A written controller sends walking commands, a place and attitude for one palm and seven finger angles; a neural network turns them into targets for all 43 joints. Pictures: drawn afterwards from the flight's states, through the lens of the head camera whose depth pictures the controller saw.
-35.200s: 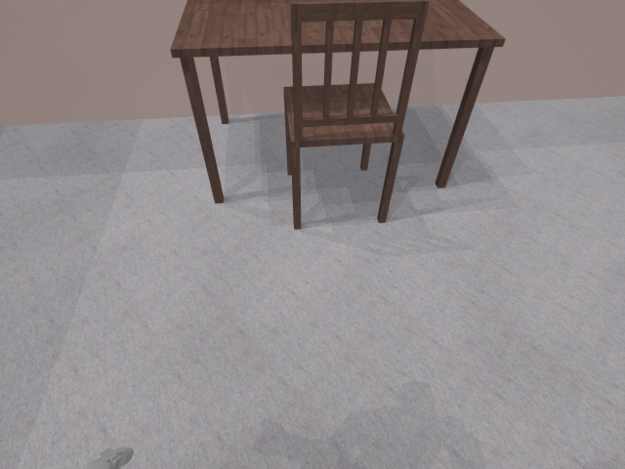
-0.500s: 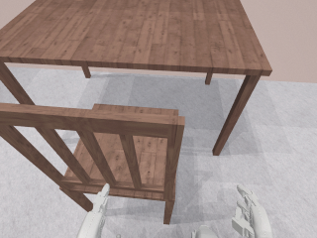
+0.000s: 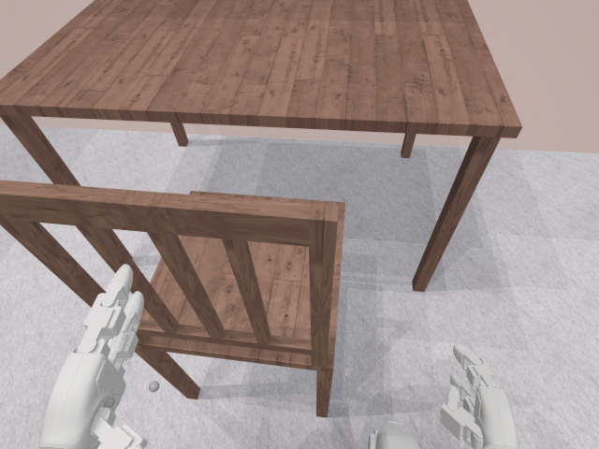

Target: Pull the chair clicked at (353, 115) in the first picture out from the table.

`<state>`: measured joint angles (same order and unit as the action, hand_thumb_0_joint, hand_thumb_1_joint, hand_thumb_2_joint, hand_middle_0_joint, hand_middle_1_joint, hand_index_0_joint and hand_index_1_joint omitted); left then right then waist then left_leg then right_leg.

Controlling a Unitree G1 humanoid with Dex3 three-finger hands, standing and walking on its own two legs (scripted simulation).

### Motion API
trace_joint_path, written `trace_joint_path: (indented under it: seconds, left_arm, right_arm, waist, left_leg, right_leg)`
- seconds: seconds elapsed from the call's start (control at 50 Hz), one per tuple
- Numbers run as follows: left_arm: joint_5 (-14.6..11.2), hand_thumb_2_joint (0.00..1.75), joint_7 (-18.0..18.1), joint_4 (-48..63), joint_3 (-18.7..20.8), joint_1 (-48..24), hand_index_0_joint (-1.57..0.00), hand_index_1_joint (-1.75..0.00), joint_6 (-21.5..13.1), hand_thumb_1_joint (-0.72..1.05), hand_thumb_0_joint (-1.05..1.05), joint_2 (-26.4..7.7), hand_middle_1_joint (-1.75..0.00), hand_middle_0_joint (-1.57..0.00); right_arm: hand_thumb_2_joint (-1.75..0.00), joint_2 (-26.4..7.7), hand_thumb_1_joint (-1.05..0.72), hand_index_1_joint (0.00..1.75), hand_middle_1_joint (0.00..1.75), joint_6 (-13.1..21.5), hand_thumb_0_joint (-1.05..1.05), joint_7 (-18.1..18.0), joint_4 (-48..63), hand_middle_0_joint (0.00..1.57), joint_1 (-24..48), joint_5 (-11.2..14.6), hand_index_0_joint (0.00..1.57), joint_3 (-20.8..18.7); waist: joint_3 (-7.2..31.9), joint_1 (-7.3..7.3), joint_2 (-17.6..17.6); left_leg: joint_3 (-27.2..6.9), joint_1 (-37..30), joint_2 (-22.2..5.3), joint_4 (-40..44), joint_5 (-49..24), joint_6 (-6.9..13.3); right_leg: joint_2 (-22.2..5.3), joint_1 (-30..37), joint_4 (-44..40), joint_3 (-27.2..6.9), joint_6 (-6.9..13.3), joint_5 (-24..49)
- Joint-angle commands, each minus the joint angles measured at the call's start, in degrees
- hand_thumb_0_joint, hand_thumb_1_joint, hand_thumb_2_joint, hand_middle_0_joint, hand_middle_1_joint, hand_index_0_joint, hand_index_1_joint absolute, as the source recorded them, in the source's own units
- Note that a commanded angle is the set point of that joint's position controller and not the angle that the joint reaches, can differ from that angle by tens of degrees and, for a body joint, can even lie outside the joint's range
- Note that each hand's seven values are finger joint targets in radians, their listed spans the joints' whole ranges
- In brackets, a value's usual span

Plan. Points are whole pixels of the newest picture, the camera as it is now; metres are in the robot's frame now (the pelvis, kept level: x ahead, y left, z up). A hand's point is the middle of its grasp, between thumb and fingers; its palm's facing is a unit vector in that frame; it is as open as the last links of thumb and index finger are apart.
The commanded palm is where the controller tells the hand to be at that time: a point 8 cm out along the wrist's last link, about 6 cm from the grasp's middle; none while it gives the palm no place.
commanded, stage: draw the hand back to the body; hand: left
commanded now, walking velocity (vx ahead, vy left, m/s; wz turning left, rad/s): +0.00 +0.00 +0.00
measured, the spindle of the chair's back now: (194, 292) +0.33 +0.18 +0.00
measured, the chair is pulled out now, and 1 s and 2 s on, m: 0.23 0.23 0.23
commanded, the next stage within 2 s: step back with the hand held close in 1.06 s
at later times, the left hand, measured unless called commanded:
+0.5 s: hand (28, 326) +0.20 +0.23 +0.20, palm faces +0.43 -0.79 -0.44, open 12.0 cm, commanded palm +0.15 +0.28 +0.21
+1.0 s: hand out of the picture +0.21 +0.26 +0.22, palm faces +0.47 -0.77 -0.44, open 7.5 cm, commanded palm +0.16 +0.30 +0.24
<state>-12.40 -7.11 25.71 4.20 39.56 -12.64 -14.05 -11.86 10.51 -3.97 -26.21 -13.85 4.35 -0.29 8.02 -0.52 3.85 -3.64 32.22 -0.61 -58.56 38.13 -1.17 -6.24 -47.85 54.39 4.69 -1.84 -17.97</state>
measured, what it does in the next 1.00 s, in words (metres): rises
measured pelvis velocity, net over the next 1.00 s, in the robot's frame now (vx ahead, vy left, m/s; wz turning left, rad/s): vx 0.01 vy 0.00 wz -0.03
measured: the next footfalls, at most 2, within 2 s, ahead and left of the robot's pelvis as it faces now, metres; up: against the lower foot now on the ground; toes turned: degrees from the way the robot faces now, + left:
none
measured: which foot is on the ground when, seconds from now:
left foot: down 0.00-1.00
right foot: down 0.00-1.00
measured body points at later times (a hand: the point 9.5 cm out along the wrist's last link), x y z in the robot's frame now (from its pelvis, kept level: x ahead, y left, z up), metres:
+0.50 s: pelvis +0.01 +0.00 +0.05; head +0.00 -0.04 +0.50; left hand +0.17 +0.27 +0.22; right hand +0.20 -0.23 -0.03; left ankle -0.09 +0.13 -0.67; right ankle +0.08 -0.15 -0.67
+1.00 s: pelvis +0.01 +0.00 +0.06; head +0.01 -0.02 +0.51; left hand +0.18 +0.30 +0.24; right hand +0.18 -0.23 -0.03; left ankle -0.09 +0.13 -0.67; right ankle +0.08 -0.15 -0.67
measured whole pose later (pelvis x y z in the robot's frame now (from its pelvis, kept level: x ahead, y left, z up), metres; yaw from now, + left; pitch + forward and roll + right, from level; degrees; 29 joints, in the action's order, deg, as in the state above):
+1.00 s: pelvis +0.01 +0.00 +0.06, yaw -2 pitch -2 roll -1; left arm -1.5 10.0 23.6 19.2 29.9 -8.1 -18.4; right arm -13.1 11.4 -4.9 -37.8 -12.6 1.0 -1.6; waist -1.2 -3.2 5.3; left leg -1.4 -0.4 -1.8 -26.0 24.0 -0.9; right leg -3.9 -16.3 26.2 4.7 -2.0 -7.1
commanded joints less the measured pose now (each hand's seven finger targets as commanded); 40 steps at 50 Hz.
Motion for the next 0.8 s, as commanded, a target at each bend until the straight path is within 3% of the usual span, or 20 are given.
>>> trace_joint_path:
  seconds: [0.0,0.02,0.04,0.08,0.14,0.18,0.28,0.38,0.46,0.54,0.6,0.66,0.68,0.74,0.78]
  left_arm:
    - [8.4,0.32,11.4,13.2,4.7,5.2,-0.04,-0.05,3.7,-0.3,0.0,-5.8,-0.05,-0.04]
    - [8.8,0.34,12.9,12.5,4.9,4.5,-0.04,-0.06,4.8,-0.26,0.0,-5.6,-0.06,-0.04]
    - [9.4,0.36,13.9,12.4,3.9,4.3,-0.04,-0.07,5.4,-0.22,0.0,-4.2,-0.07,-0.04]
    - [10.2,0.39,15.6,12.6,5.4,3.4,-0.05,-0.08,6.3,-0.15,0.0,-6.6,-0.08,-0.05]
    - [11.0,0.44,17.4,13.3,7.7,-0.1,-0.07,-0.1,6.3,-0.04,0.0,-9.3,-0.1,-0.07]
    - [11.3,0.48,18.4,13.9,10.1,-3.4,-0.08,-0.12,6.3,0.03,0.0,-11.8,-0.12,-0.08]
    - [11.6,0.57,19.2,13.2,11.9,-7.8,-0.1,-0.16,5.5,0.21,0.0,-12.2,-0.16,-0.1]
    - [11.4,0.65,19.0,10.0,14.8,-8.4,-0.13,-0.19,4.6,0.39,0.0,-12.4,-0.19,-0.13]
    - [11.3,0.73,18.9,8.4,18.5,-10.0,-0.15,-0.22,3.2,0.54,0.0,-13.9,-0.22,-0.15]
    - [10.8,0.8,18.7,9.9,21.6,-12.4,-0.17,-0.26,1.9,0.68,0.0,-15.6,-0.26,-0.17]
    - [10.7,0.85,18.9,11.6,24.0,-14.5,-0.19,-0.28,1.0,0.79,0.0,-17.3,-0.28,-0.19]
    - [10.4,0.9,19.1,11.0,26.0,-15.7,-0.2,-0.3,0.6,0.9,0.0,-18.5,-0.3,-0.2]
    - [10.3,0.9,18.9,9.2,25.4,-14.9,-0.2,-0.3,0.9,0.9,0.0,-17.3,-0.3,-0.2]
    - [10.1,0.9,18.4,5.1,22.9,-12.7,-0.2,-0.3,0.8,0.9,0.0,-14.0,-0.3,-0.2]
    - [10.1,0.9,18.0,4.8,22.5,-13.0,-0.2,-0.3,0.8,0.9,0.0,-13.8,-0.3,-0.2]
  right_arm:
    - [-0.9,-5.0,-0.9,0.3,0.3,1.9,0.0,-2.2,9.8,0.2,1.7,-1.7,0.2,-2.0]
    - [-0.9,-5.0,-0.9,0.3,0.3,1.7,0.0,-2.2,9.1,0.2,1.7,-1.6,0.2,-2.4]
    - [-0.9,-5.0,-0.9,0.3,0.3,1.4,0.0,-2.1,8.4,0.2,2.1,-1.8,0.2,-2.2]
    - [-0.9,-5.4,-0.9,0.3,0.3,1.0,0.0,-2.4,7.7,0.2,2.9,-2.0,0.2,-2.2]
    - [-0.9,-5.9,-0.9,0.3,0.3,1.5,0.0,-3.0,6.8,0.2,3.4,-2.3,0.2,-1.9]
    - [-0.9,-6.1,-0.9,0.3,0.3,2.1,0.0,-3.4,5.9,0.2,4.3,-2.3,0.2,-1.6]
    - [-0.9,-6.0,-0.9,0.3,0.3,4.1,0.0,-3.4,3.4,0.2,5.1,-2.5,0.2,-1.0]
    - [-0.9,-6.0,-0.9,0.3,0.3,4.7,0.0,-2.7,1.3,0.2,6.6,-2.7,0.2,-1.3]
    - [-0.9,-5.9,-0.9,0.3,0.3,4.6,0.0,-2.2,0.2,0.2,6.9,-2.9,0.2,-1.7]
    - [-0.9,-5.9,-0.9,0.3,0.3,4.5,0.0,-1.8,-0.4,0.2,7.2,-2.9,0.2,-1.7]
    - [-0.9,-5.8,-0.9,0.3,0.3,5.0,0.0,-1.7,-1.0,0.2,7.4,-3.1,0.2,-1.7]
    - [-0.9,-6.2,-0.9,0.3,0.3,5.0,0.0,-1.6,-1.6,0.2,7.4,-3.1,0.2,-2.1]
    - [-0.9,-6.2,-0.9,0.3,0.3,4.9,0.0,-1.6,-1.8,0.2,7.9,-3.0,0.2,-2.1]
    - [-0.9,-6.4,-0.9,0.3,0.3,4.0,0.0,-1.3,-2.4,0.2,7.7,-2.9,0.2,-2.6]
    - [-0.9,-6.8,-0.9,0.3,0.3,3.6,0.0,-1.2,-2.3,0.2,8.5,-2.7,0.2,-2.8]
  waist:
    - [5.8,0.0,-0.7]
    - [4.2,0.14,-1.5]
    - [2.3,0.03,1.0]
    - [2.3,-0.31,-1.9]
    - [1.3,-0.54,-3.5]
    - [-0.6,-0.91,-0.7]
    - [-3.4,-1.55,1.1]
    - [-6.1,-2.19,-1.7]
    - [-6.1,-2.49,-3.0]
    - [-4.9,-2.72,-1.4]
    - [-3.6,-2.73,2.0]
    - [-3.6,-2.78,-0.6]
    - [-4.6,-2.64,1.1]
    - [-6.6,-2.51,-3.6]
    - [-6.8,-2.38,-3.4]
  left_leg:
    - [3.8,6.3,0.9,18.3,-21.0,-0.1]
    - [3.3,6.0,0.4,18.5,-21.0,-0.2]
    - [3.7,4.9,0.4,19.1,-21.4,-0.1]
    - [3.3,3.0,0.0,20.4,-23.3,0.2]
    - [3.3,-0.6,-0.2,23.6,-23.3,0.5]
    - [3.1,-2.1,-0.2,25.6,-23.5,0.5]
    - [2.9,-7.3,-0.5,29.8,-26.6,0.3]
    - [3.0,-9.9,-1.0,33.2,-28.2,0.6]
    - [4.0,-11.9,-1.1,34.8,-28.2,1.0]
    - [4.3,-13.9,-1.1,36.3,-29.1,1.0]
    - [4.7,-15.6,-1.0,36.9,-30.5,1.0]
    - [4.5,-16.6,-1.3,37.3,-31.1,1.1]
    - [4.7,-16.3,-1.2,37.6,-30.5,1.0]
    - [4.8,-15.8,-1.4,37.9,-30.1,1.4]
    - [4.8,-15.5,-1.4,38.4,-29.1,1.5]
  right_leg:
    - [1.1,30.0,-10.5,-0.4,2.8,5.6]
    - [1.0,29.6,-11.1,0.1,2.7,5.4]
    - [1.1,29.6,-12.0,0.1,2.8,5.6]
    - [1.3,32.1,-13.7,0.6,3.0,7.4]
    - [1.3,35.4,-15.8,0.7,2.8,7.8]
    - [1.3,37.1,-17.7,0.4,3.1,7.6]
    - [1.4,39.8,-21.2,0.7,3.2,9.0]
    - [1.9,42.3,-24.2,0.3,3.1,10.2]
    - [1.9,44.0,-26.3,-0.4,2.9,11.0]
    - [2.1,45.6,-27.6,-0.7,2.8,11.8]
    - [1.9,47.1,-28.6,-1.0,3.0,13.4]
    - [2.0,47.3,-28.8,-0.8,2.9,14.2]
    - [2.0,47.2,-29.3,-1.1,3.0,13.6]
    - [2.1,46.1,-29.8,-0.6,2.7,13.0]
    - [2.2,46.0,-30.1,-0.8,2.7,11.7]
